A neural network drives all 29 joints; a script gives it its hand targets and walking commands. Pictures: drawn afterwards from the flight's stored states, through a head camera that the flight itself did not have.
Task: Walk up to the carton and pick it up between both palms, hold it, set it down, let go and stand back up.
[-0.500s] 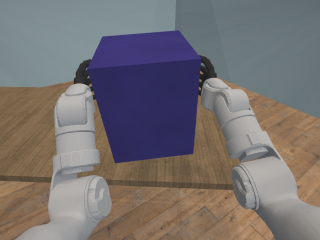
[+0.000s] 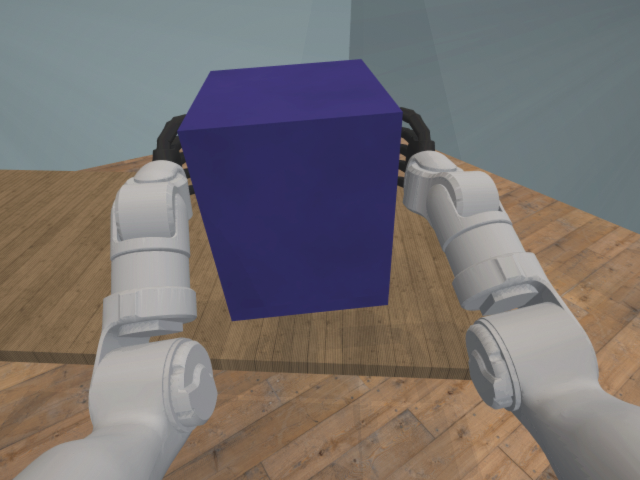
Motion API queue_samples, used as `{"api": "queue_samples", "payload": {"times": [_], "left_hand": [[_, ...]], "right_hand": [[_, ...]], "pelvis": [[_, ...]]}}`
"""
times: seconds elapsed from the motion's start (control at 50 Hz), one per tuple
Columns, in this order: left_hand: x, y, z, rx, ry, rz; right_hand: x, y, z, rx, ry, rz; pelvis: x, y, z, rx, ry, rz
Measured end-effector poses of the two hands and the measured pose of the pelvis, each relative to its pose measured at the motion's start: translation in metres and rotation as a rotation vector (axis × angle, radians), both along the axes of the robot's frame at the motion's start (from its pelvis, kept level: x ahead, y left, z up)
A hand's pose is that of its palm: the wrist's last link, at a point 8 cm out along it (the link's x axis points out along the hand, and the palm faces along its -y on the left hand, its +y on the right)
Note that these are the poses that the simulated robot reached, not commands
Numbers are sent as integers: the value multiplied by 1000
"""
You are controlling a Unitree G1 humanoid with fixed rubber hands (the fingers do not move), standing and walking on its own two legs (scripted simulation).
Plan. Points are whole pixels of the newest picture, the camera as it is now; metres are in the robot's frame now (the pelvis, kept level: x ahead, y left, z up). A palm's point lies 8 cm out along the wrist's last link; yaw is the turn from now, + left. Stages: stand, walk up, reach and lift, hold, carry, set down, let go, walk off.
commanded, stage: hold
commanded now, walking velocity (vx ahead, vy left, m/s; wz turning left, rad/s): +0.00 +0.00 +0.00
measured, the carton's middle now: (298, 186) +0.41 +0.01 +0.24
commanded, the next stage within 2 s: none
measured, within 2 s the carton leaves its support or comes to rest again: neither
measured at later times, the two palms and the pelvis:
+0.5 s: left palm (156, 181) +0.37 +0.17 +0.28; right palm (402, 172) +0.38 -0.12 +0.27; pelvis +0.01 +0.01 +0.00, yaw +0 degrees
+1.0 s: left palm (161, 181) +0.37 +0.16 +0.28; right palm (413, 169) +0.37 -0.13 +0.28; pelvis +0.00 +0.01 +0.00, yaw +0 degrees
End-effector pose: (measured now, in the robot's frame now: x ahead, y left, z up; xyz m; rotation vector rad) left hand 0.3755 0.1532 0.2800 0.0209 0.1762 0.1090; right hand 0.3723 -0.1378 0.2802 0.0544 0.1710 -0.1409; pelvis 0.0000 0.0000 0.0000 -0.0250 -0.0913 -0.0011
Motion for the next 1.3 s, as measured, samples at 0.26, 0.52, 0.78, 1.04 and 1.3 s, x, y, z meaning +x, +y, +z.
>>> {"api": "queue_samples", "payload": {"times": [0.26,0.52,0.78,1.04,1.3], "left_hand": [[-1,8,-14,-9,3,18],[-1,17,-3,-10,-18,25],[-8,14,-5,-21,-12,20],[-10,6,1,-18,-17,13],[-14,1,3,-14,-3,10]], "right_hand": [[4,8,-14,8,5,15],[5,17,-7,23,-14,18],[-4,14,-6,23,-9,11],[-7,7,2,16,-13,5],[-13,1,0,19,2,2]], "pelvis": [[6,6,0,-3,-6,2],[8,13,0,-6,-18,5],[6,16,-1,-9,-34,-2],[1,7,-1,-5,-28,4],[-4,1,-1,-1,-27,4]]}}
